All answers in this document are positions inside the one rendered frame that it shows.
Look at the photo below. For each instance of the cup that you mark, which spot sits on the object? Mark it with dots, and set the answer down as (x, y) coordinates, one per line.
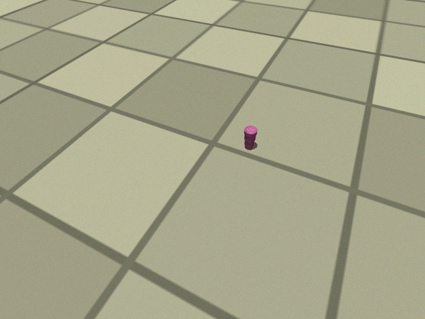
(249, 136)

